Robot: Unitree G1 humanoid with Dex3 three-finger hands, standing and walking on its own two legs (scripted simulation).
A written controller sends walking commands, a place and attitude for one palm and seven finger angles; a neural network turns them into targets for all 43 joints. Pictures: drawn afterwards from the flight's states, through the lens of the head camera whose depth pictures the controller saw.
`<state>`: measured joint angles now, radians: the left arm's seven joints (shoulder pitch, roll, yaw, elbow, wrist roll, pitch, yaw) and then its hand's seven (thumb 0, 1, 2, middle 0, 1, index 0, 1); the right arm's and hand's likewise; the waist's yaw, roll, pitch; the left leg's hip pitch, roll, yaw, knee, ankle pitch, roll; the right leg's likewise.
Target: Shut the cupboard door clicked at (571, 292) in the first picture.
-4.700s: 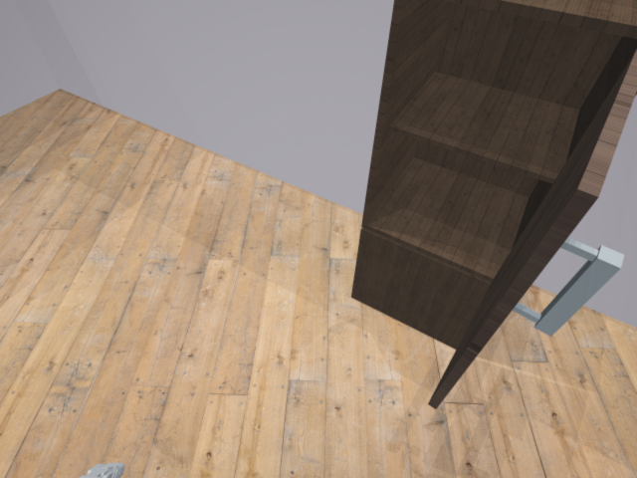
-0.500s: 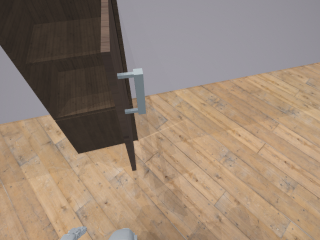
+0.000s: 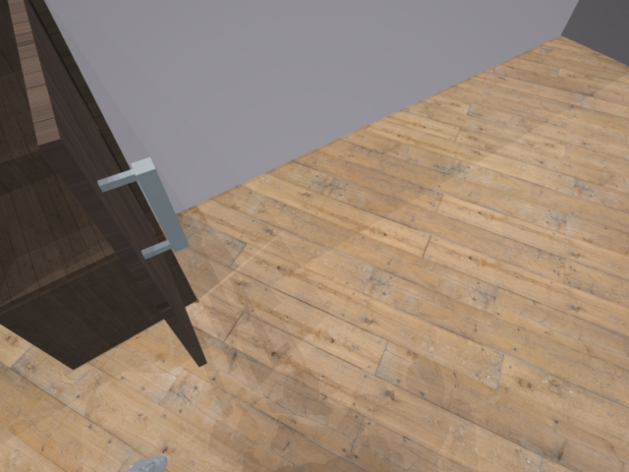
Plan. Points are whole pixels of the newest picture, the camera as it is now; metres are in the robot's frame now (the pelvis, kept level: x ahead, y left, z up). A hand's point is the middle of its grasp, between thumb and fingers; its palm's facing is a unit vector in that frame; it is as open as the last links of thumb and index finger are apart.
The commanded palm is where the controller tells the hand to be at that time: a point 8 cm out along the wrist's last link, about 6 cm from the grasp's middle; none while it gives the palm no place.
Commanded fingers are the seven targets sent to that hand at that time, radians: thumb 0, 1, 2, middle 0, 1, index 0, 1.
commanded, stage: walk to a spot facing it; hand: left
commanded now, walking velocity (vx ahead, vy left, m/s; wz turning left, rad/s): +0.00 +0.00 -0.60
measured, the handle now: (147, 215) +0.40 +0.24 +0.08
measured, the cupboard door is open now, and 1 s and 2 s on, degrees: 84 84 84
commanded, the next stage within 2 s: none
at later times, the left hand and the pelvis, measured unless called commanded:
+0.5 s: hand out of the picture +0.14 +0.21 -0.17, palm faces -0.22 -0.96 -0.17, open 7.4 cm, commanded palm none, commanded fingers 0.00 0.90 0.90 -0.20 -0.30 -0.20 -0.30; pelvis +0.01 +0.03 +0.01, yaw -17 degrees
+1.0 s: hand (251, 436) +0.19 +0.10 -0.15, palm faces -0.54 -0.81 -0.24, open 7.4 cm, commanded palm none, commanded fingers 0.00 0.90 0.90 -0.20 -0.30 -0.20 -0.30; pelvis -0.01 +0.00 +0.01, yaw -35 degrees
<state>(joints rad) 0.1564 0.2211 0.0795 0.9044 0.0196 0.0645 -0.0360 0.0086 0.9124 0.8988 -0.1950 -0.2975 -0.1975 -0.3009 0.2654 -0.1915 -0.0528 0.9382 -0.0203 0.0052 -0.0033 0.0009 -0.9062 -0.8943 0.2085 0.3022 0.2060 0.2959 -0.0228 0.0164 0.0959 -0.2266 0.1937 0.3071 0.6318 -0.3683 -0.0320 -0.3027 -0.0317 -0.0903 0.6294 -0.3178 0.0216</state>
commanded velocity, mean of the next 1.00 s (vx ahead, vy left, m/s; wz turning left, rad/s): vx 0.00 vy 0.00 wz -0.60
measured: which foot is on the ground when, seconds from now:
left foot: down 0.00-0.00, up 0.02-0.34, down 0.36-0.80, up 0.82-1.00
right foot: up 0.00-0.00, down 0.02-0.36, up 0.38-0.78, down 0.80-1.00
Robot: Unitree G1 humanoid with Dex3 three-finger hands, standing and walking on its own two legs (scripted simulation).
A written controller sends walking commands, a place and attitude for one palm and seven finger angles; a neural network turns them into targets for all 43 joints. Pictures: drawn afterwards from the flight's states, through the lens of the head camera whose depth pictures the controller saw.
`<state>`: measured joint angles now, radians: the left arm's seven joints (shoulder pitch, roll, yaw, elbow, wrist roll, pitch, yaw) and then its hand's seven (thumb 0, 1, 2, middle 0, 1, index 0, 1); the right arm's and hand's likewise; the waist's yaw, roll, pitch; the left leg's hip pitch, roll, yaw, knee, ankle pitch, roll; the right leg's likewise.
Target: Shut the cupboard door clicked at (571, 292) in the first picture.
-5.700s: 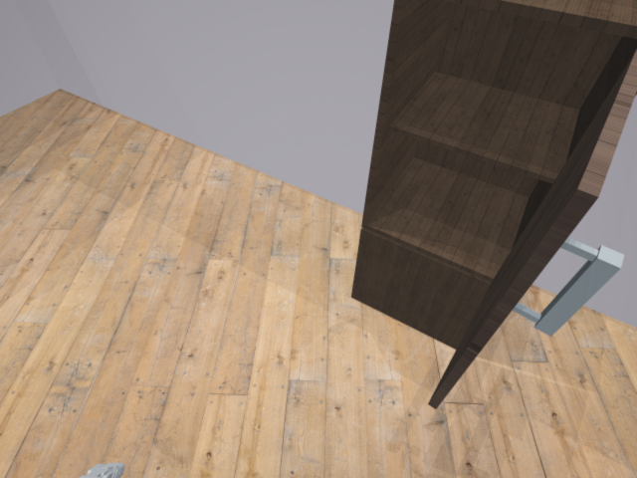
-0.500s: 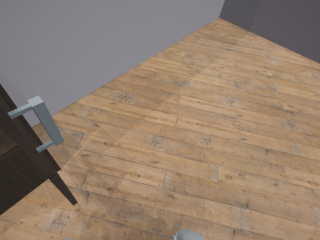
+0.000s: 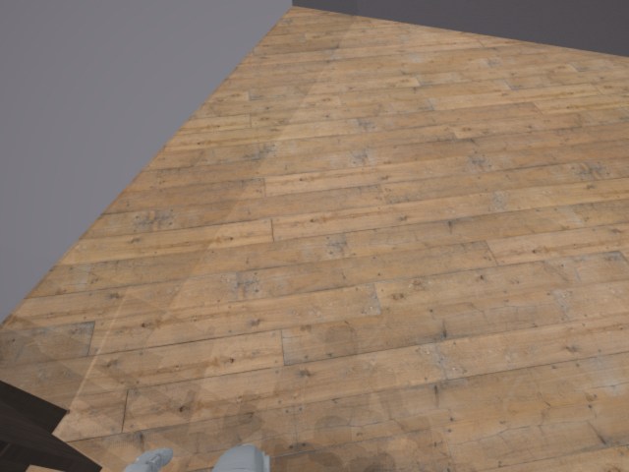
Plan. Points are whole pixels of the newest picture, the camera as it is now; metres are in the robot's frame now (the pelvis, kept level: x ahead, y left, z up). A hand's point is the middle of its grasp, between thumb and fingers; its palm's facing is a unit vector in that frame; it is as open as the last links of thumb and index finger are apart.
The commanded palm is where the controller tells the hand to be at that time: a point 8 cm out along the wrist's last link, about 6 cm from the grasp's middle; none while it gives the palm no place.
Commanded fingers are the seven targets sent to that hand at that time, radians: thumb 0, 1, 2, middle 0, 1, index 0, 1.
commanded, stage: walk to a spot facing it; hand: left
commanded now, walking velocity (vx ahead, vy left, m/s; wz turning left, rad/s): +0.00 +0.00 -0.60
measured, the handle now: out of the picture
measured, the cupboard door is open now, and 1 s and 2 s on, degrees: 84 84 84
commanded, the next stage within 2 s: turn to face it in 1.66 s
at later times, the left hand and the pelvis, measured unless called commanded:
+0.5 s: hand (189, 436) +0.19 +0.20 -0.16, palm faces -0.28 -0.95 -0.13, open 7.4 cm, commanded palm none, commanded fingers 0.00 0.90 0.90 -0.20 -0.30 -0.20 -0.30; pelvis +0.06 +0.04 +0.01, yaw -19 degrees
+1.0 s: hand (305, 318) +0.38 +0.03 -0.16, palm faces -0.51 -0.83 -0.22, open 7.2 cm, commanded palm none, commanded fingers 0.00 0.90 0.90 -0.20 -0.30 -0.20 -0.30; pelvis +0.22 -0.09 +0.01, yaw -33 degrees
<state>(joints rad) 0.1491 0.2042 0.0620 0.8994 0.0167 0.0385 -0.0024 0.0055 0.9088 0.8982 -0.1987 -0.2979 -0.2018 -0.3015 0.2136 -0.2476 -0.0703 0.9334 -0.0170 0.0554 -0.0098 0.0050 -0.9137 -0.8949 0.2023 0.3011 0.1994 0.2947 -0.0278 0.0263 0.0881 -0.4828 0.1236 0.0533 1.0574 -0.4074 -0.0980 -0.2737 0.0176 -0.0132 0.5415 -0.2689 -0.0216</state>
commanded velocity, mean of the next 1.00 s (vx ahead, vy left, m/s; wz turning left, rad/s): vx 0.31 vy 0.00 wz -0.49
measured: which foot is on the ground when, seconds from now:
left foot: up 0.00-0.16, down 0.18-0.72, up 0.74-1.00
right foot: down 0.00-0.18, up 0.20-0.72, down 0.74-1.00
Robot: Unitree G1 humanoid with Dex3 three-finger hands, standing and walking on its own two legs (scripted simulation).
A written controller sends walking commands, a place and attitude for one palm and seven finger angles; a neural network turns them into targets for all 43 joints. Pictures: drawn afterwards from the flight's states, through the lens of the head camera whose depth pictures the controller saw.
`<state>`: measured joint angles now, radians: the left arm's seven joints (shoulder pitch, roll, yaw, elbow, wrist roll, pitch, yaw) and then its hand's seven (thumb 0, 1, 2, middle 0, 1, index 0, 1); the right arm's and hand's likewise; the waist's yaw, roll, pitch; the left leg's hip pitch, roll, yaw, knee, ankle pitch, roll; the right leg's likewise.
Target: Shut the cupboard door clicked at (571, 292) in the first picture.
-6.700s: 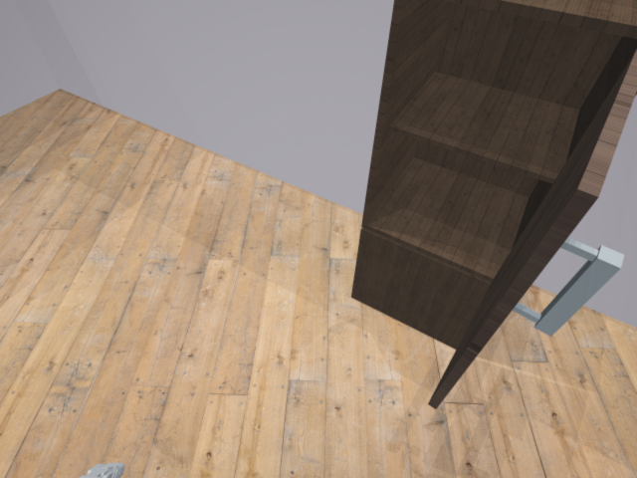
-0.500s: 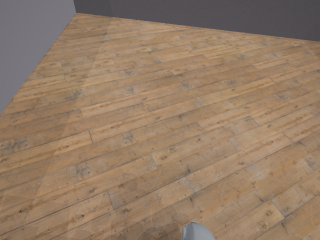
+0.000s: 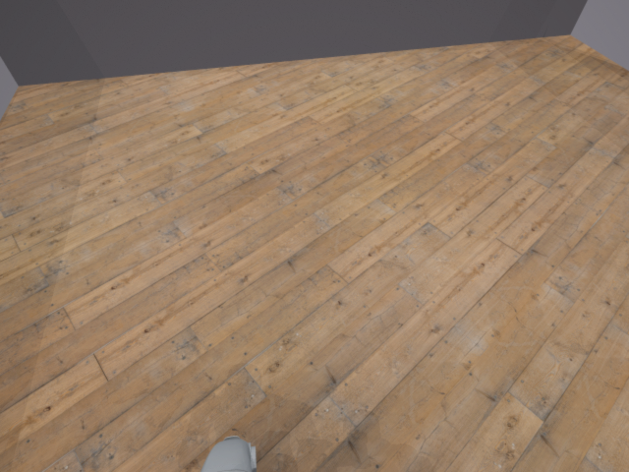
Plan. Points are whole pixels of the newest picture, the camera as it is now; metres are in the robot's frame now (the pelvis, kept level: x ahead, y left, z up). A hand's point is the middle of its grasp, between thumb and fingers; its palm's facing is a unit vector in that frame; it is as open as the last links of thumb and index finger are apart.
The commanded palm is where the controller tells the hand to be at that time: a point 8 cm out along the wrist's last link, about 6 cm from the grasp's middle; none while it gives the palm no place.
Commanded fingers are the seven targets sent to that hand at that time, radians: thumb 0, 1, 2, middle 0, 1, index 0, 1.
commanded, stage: walk to a spot facing it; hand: left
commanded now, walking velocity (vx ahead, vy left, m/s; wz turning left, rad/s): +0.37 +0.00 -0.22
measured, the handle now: out of the picture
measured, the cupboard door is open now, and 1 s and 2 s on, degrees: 84 84 84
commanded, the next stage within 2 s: turn to face it in 0.66 s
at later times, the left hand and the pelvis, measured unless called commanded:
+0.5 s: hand (166, 403) +0.25 +0.25 -0.18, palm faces -0.11 -0.99 -0.13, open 7.4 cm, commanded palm none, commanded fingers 0.00 0.90 0.90 -0.20 -0.30 -0.20 -0.30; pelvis +0.20 +0.07 +0.01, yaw -13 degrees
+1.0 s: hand (283, 260) +0.54 +0.08 -0.16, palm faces -0.41 -0.90 -0.17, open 7.3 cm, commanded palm none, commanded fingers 0.00 0.90 0.90 -0.20 -0.30 -0.20 -0.30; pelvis +0.36 -0.01 -0.01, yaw -21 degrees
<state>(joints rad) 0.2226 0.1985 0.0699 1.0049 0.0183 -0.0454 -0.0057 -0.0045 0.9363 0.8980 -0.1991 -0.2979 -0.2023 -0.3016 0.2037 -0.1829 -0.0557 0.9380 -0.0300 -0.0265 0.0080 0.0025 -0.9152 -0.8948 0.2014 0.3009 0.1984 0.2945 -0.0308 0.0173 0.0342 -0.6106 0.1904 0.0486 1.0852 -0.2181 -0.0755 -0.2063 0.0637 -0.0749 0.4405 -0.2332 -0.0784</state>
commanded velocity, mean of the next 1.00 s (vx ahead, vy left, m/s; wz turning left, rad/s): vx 0.19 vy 0.00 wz -0.21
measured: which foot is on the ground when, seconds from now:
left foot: up 0.00-0.20, down 0.22-0.78, up 0.80-1.00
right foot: down 0.00-0.22, up 0.24-0.78, down 0.80-1.00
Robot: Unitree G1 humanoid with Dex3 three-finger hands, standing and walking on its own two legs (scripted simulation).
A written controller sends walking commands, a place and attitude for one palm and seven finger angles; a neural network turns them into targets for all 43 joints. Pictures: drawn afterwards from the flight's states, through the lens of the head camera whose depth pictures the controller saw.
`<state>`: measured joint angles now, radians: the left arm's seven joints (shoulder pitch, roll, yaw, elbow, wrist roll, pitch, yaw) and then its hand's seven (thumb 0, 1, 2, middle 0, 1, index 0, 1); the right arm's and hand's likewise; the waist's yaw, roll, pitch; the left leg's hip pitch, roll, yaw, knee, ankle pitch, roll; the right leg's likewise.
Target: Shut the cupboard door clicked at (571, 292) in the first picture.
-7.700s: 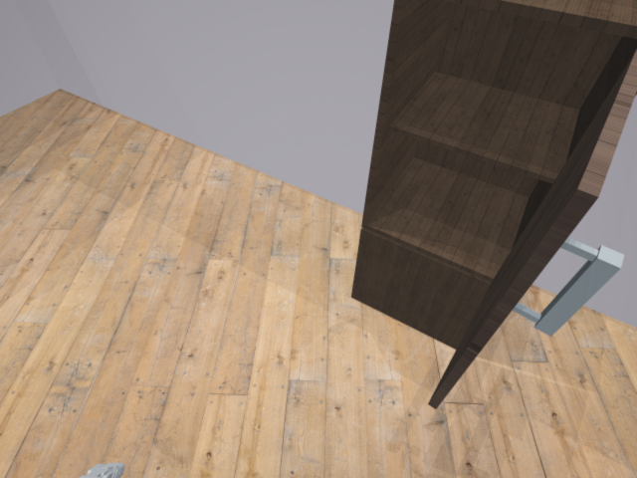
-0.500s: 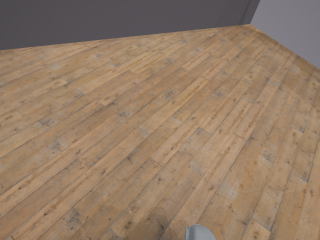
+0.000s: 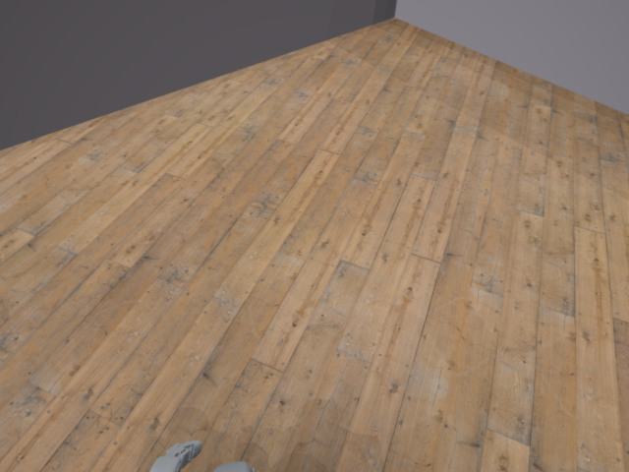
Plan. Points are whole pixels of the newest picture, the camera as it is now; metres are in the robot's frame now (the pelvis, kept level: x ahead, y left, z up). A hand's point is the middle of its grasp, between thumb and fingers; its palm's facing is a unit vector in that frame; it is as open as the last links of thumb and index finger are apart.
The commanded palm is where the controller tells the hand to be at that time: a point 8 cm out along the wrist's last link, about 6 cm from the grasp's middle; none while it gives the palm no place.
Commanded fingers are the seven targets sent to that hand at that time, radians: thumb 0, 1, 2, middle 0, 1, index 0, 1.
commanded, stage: turn to face it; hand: left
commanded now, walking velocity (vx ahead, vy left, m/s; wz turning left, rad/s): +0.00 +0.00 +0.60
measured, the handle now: out of the picture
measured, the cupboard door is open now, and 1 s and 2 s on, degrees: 84 84 84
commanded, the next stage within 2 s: none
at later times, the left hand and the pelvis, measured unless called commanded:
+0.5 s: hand out of the picture +0.03 +0.28 -0.16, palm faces +0.32 -0.91 -0.26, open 7.4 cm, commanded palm none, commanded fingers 0.00 0.90 0.90 -0.20 -0.30 -0.20 -0.30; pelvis +0.03 +0.05 +0.01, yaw +16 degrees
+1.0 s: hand out of the picture -0.01 +0.16 -0.13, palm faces +0.58 -0.77 -0.27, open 7.3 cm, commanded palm none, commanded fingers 0.00 0.90 0.90 -0.20 -0.30 -0.20 -0.30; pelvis +0.04 -0.04 +0.01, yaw +36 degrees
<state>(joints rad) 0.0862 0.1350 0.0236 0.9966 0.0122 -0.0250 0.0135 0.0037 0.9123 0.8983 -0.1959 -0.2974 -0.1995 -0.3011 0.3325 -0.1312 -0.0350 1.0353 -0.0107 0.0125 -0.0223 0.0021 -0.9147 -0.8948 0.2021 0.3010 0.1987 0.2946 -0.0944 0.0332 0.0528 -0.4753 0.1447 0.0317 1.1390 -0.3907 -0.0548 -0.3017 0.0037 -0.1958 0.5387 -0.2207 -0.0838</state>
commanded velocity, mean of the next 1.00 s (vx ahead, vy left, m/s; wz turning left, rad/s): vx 0.00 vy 0.00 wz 0.60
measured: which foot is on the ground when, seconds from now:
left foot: up 0.00-0.22, down 0.24-0.72, up 0.74-1.00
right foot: down 0.00-0.24, up 0.26-0.70, down 0.72-1.00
